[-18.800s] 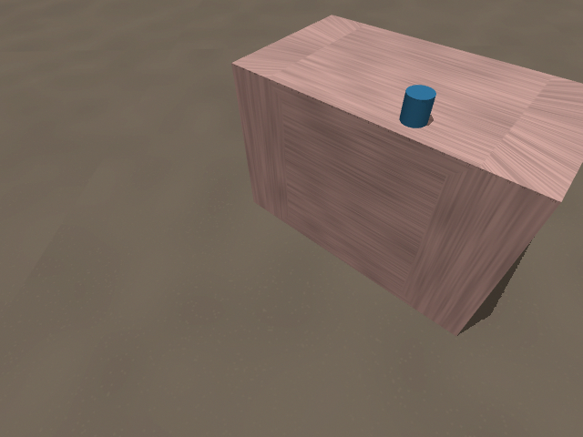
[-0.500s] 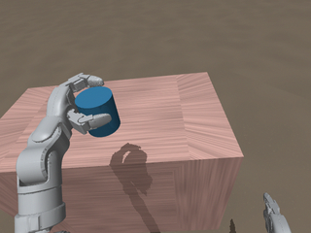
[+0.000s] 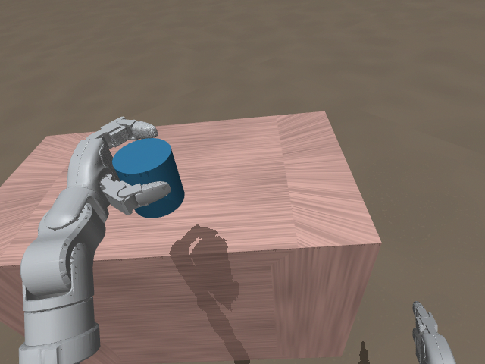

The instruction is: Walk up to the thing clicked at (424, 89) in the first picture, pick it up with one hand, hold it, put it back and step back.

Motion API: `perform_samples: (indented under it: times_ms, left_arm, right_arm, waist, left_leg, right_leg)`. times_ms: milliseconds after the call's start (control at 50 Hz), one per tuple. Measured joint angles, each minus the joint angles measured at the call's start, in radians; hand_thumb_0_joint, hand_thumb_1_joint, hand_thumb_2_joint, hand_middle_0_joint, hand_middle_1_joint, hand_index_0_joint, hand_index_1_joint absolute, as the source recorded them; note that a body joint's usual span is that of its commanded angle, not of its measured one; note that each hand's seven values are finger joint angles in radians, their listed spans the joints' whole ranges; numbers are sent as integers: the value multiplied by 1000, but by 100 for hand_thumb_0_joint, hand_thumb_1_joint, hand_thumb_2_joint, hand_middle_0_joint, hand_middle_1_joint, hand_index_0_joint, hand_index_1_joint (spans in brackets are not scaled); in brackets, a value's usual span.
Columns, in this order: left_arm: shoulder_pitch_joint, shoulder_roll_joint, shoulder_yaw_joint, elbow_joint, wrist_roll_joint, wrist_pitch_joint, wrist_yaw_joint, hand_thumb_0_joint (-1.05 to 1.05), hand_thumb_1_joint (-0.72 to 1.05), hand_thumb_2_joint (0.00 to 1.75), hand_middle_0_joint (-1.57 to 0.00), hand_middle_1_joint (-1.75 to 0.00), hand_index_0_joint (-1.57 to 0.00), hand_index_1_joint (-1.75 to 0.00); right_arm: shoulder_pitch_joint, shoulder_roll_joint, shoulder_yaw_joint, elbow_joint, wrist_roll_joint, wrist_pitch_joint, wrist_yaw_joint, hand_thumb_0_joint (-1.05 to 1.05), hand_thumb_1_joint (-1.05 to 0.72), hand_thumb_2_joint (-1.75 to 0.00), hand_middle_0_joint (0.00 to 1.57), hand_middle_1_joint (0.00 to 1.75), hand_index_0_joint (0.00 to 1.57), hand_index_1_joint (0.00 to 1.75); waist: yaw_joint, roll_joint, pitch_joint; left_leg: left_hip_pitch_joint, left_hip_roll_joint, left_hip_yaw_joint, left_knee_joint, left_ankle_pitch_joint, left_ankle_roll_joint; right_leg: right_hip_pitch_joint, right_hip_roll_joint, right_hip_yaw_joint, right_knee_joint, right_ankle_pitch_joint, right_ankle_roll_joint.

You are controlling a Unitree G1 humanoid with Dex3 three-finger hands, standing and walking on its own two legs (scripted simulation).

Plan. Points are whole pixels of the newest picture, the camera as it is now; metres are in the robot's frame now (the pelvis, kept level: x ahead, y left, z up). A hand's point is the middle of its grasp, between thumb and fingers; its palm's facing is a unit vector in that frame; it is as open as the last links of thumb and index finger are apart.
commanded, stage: hold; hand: left
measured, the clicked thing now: (151, 178) +0.32 +0.15 +0.22
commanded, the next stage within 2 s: crouch in 0.66 s
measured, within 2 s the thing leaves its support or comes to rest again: neither
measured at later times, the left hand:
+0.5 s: hand (144, 163) +0.33 +0.16 +0.24, palm faces +0.03 -1.00 +0.00, open 11.0 cm
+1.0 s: hand (148, 162) +0.34 +0.16 +0.23, palm faces +0.05 -1.00 +0.02, open 10.9 cm
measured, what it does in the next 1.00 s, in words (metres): stands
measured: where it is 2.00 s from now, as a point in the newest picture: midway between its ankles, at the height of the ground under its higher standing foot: outside the picture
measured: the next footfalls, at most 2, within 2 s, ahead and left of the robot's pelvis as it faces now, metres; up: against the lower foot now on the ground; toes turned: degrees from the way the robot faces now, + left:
none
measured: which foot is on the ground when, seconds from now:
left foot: down 0.00-1.00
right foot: down 0.00-1.00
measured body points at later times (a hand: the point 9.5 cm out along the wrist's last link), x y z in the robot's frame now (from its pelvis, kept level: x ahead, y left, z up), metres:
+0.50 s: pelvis +0.00 +0.00 +0.00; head -0.03 -0.03 +0.45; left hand +0.32 +0.21 +0.24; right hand +0.16 -0.26 -0.07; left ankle +0.03 +0.13 -0.73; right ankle +0.00 -0.14 -0.73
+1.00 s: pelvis +0.00 +0.00 +0.00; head -0.02 -0.03 +0.45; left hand +0.33 +0.21 +0.23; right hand +0.17 -0.26 -0.08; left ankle +0.03 +0.13 -0.73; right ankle +0.00 -0.14 -0.73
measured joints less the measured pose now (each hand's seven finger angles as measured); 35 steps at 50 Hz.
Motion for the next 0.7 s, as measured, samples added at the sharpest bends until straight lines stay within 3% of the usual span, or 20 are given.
perform_samples:
  times_ms: [100, 280, 420, 580, 700]
  left_arm:
    - [-9, 4, 8, -26, 18, -15, 24, 1, -61, 101, -76, -113, -75, -114]
    - [-71, 22, 5, 49, 17, -4, 2, 1, -61, 100, -76, -112, -75, -114]
    - [-43, 6, 7, 45, 2, 5, -7, 1, -61, 100, -76, -112, -75, -114]
    - [-6, -1, 4, -22, 21, -12, 25, 1, -61, 100, -76, -112, -76, -114]
    - [-27, 16, 10, -3, 22, -24, 16, 1, -61, 100, -76, -112, -76, -114]
  right_arm:
    - [19, -1, 0, -1, -2, -5, -9, -1, 53, -6, 5, 5, 5, 5]
    - [-4, -11, 6, 19, -5, -12, -19, -2, 53, -6, 5, 5, 5, 5]
    - [11, -3, 5, -14, 2, -6, -5, -2, 53, -6, 5, 5, 5, 5]
    - [19, -5, -5, 3, -3, -3, -8, -2, 52, -6, 5, 5, 5, 5]
    - [-2, -9, -2, 27, -5, -4, -21, -2, 52, -6, 5, 5, 5, 5]
  waist:
    - [-3, -10, 1]
    - [-8, 8, -2]
    - [-5, 4, -6]
    - [-3, -7, 7]
    - [-4, 0, 0]
  left_leg:
    - [1, 2, -2, 4, -3, -3]
    - [2, 4, 1, 0, 0, -2]
    - [1, 3, 4, -6, 2, -2]
    - [-4, 4, 0, 6, -6, -4]
    - [1, 5, 0, 7, -9, -4]
  right_leg:
    - [1, 2, -2, 5, -4, -3]
    - [2, 4, 1, -1, 2, -2]
    - [-4, 3, 4, -1, 1, -2]
    - [-5, 4, 1, 7, -5, -3]
    - [1, 4, 0, 4, -7, -4]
